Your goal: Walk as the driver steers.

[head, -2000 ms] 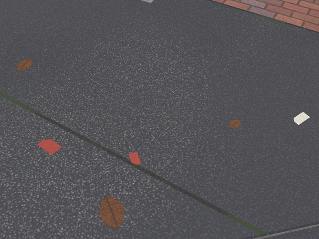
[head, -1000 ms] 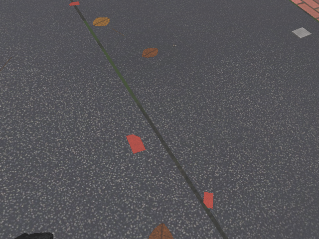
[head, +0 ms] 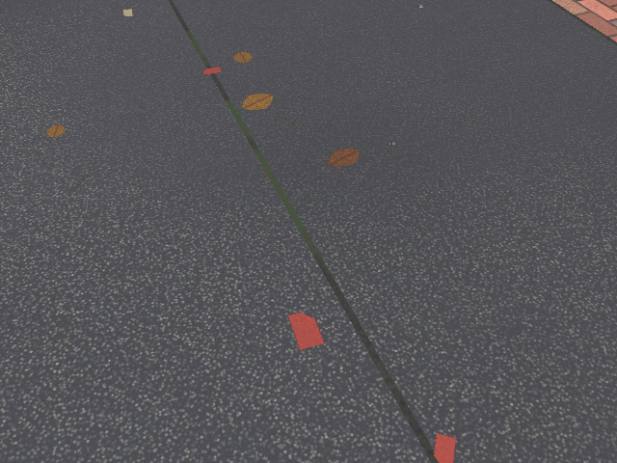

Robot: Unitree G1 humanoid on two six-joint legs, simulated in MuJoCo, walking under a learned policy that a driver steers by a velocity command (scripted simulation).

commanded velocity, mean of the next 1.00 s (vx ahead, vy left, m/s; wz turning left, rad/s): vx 0.44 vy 0.00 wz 0.00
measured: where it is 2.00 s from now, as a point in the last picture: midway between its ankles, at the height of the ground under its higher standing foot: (299, 397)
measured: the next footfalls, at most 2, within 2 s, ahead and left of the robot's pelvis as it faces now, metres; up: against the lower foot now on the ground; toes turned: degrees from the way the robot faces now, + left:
left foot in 0.18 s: +0.13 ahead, +0.17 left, +0.00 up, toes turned +2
right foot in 0.66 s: +0.49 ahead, -0.06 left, +0.03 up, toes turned -5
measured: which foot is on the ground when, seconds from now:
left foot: up 0.00-0.16, down 0.18-0.66, up 0.68-1.00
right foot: down 0.00-0.20, up 0.22-0.64, down 0.66-1.00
